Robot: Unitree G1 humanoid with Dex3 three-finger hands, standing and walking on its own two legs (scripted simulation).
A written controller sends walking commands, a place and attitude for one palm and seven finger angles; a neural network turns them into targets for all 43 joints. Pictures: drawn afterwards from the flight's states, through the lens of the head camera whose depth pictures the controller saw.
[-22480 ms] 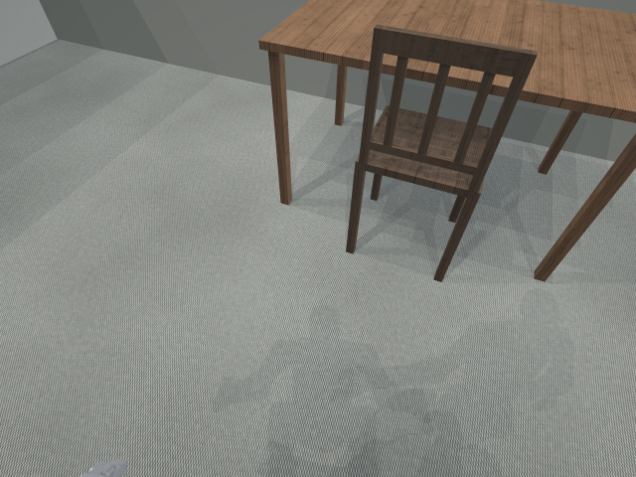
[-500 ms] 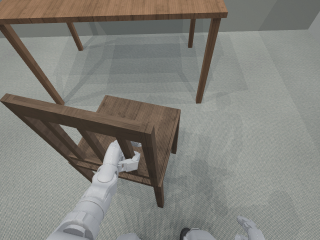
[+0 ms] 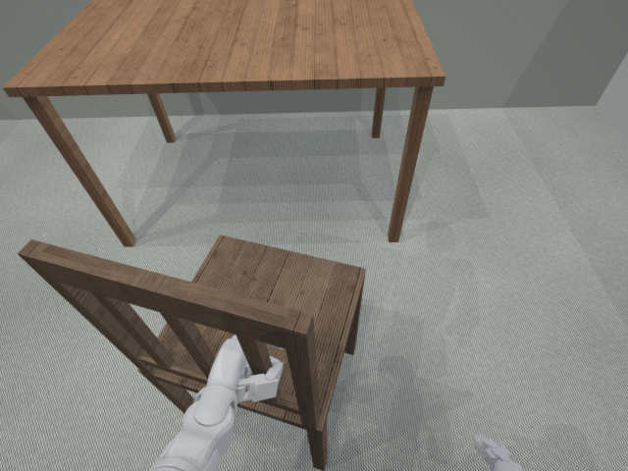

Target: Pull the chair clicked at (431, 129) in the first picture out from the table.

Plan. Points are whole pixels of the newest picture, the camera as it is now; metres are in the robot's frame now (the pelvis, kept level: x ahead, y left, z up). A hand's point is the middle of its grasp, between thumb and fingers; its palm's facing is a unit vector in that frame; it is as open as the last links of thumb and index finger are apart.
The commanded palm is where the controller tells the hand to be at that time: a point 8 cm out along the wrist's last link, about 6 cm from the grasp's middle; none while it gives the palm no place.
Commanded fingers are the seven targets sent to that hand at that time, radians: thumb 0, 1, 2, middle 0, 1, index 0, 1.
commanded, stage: stop walking, hand still on the chair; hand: left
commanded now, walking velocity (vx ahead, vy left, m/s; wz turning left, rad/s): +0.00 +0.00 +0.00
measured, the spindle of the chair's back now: (198, 348) +0.30 +0.20 -0.09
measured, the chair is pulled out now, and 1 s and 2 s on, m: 0.61 0.61 0.61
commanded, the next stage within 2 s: open the thumb and straighten the fingers in 0.30 s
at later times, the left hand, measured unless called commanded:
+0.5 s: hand (270, 375) +0.26 +0.08 -0.07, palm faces -0.11 -0.99 -0.08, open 5.9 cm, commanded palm +0.24 +0.14 -0.05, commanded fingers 0.00 0.17 0.55 -0.50 -1.45 -0.50 -1.45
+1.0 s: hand (259, 376) +0.26 +0.10 -0.07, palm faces -0.12 -0.99 -0.09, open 15.6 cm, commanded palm +0.24 +0.15 -0.05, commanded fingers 0.00 -0.55 0.20 0.00 0.00 0.00 0.00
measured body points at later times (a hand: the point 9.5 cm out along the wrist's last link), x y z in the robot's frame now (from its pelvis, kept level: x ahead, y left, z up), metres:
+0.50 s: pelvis +0.02 -0.01 -0.01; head +0.04 -0.02 +0.44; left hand +0.26 +0.13 -0.06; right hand +0.17 -0.24 -0.11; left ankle -0.02 +0.14 -0.74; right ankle +0.04 -0.12 -0.74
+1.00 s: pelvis +0.03 +0.00 -0.04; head +0.07 -0.01 +0.41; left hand +0.26 +0.15 -0.06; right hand +0.19 -0.23 -0.13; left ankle -0.02 +0.14 -0.74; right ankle +0.04 -0.12 -0.74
